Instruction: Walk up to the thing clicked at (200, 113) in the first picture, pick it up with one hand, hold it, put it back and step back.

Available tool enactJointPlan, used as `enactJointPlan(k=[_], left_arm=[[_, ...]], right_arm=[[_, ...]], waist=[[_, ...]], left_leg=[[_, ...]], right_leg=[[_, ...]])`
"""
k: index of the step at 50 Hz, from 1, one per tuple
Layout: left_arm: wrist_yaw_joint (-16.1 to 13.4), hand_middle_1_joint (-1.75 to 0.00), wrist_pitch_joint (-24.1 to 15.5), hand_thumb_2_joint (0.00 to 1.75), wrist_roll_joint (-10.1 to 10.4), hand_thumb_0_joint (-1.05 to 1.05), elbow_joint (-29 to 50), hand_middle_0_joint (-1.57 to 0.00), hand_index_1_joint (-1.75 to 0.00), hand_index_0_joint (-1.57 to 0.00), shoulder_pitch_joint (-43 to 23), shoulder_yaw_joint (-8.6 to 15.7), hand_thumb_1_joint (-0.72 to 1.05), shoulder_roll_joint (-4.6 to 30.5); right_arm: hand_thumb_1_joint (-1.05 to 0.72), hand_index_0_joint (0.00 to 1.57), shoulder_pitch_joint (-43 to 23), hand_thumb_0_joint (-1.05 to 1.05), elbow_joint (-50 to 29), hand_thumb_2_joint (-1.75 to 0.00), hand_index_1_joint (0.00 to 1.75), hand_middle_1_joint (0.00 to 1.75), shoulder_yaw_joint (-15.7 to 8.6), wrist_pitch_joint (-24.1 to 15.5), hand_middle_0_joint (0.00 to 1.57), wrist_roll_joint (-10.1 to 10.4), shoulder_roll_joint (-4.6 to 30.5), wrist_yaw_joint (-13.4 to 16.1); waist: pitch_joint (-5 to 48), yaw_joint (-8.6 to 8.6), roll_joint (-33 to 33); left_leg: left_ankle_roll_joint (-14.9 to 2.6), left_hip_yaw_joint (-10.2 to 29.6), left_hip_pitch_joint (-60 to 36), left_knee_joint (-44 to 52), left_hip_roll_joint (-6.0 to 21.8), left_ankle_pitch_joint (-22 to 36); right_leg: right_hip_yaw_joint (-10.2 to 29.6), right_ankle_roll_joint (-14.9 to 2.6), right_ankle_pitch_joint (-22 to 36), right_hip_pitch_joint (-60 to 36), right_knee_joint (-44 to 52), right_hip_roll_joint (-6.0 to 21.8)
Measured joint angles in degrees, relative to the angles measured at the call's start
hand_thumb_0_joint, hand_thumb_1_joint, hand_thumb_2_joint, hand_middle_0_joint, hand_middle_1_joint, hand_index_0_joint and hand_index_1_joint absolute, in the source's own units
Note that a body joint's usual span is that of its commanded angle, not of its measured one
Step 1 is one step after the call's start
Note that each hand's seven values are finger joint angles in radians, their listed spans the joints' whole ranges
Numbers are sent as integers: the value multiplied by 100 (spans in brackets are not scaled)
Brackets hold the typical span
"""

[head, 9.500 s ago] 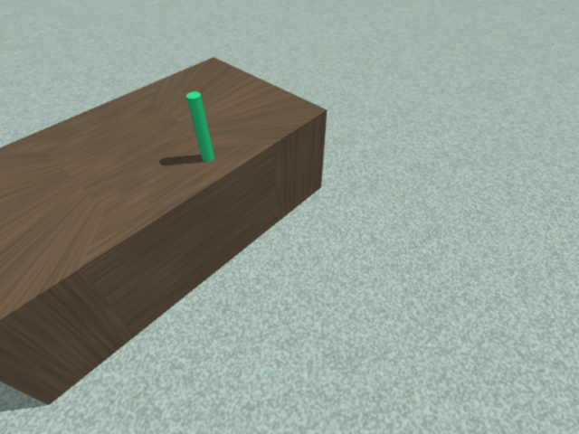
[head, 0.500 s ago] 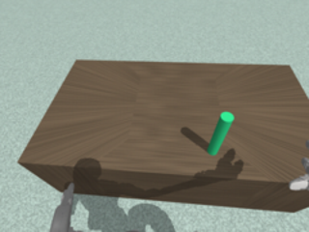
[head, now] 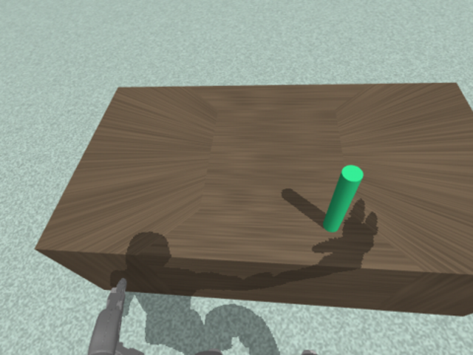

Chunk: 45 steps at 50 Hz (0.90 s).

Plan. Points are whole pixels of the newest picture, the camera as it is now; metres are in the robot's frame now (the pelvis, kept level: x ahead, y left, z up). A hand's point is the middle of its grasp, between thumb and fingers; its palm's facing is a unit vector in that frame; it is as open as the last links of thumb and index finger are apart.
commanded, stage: go down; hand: right
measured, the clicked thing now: (340, 202) +0.49 -0.18 -0.16
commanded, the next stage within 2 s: approach in 0.50 s
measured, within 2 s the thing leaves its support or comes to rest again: neither
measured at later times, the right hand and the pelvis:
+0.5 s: hand out of the picture +0.37 -0.37 +0.05, palm faces +0.20 +0.98 -0.08, open 17.6 cm; pelvis -0.01 +0.00 +0.00, yaw +0 degrees
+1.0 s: hand (437, 210) +0.40 -0.33 -0.04, palm faces +0.15 +0.99 +0.06, open 17.7 cm; pelvis -0.02 -0.01 -0.06, yaw +1 degrees
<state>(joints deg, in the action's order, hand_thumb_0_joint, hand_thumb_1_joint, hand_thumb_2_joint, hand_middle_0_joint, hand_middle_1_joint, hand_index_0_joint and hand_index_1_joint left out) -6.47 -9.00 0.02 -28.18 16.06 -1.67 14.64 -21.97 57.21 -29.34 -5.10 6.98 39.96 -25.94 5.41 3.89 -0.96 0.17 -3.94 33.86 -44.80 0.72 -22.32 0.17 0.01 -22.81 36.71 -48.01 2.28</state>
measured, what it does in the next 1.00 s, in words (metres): lowers itself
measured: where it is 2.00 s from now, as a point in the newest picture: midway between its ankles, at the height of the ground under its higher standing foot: outside the picture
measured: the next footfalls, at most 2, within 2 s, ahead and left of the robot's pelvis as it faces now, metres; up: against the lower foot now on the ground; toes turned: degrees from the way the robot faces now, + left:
none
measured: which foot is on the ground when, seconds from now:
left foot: down 0.00-1.00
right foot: down 0.00-1.00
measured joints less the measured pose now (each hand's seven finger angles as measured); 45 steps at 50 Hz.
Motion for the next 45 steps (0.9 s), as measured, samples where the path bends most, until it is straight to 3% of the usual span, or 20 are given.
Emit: enactJointPlan(k=[10, 34, 40, 45], left_arm=[[49, -6, 116, 6, 33, -1, 146, -7, -5, -6, 24, -6, -52, 104], [166, -5, 126, 6, 18, -1, 362, -6, -5, -6, 41, -50, -54, 102], [255, -4, 77, 6, -27, -1, 405, -6, -5, -5, -59, -121, -55, 68], [384, -4, -44, 6, -138, -1, 956, -6, -5, -5, -86, -118, -55, 8]], right_arm=[[56, 5, -433, -2, 483, -2, 5, 4, -244, -241, 6, 55, 260, -133], [58, 6, -950, -2, 968, -3, 5, 5, -411, -526, 6, 97, 630, -323], [59, 6, -1206, -1, 1322, -3, 5, 5, -430, -1071, 6, 264, 752, -388], [60, 6, -1226, -1, 1423, -3, 5, 5, -611, -1721, 5, 480, 538, -514]], waist=[[-11, 119, -7], [106, 268, -37], [138, 331, -104], [192, 485, -134]], left_leg=[[9, 37, 170, -33, -27, 42], [23, 0, 482, -157, -45, 11], [16, 7, 991, -548, -44, -105], [22, -22, 1668, -1159, -30, -310]], right_leg=[[-31, -18, 6, 166, -67, 29], [18, -30, -59, 530, -271, 44], [24, -34, -162, 1022, -633, 55], [73, -41, -349, 1713, -1239, 56]])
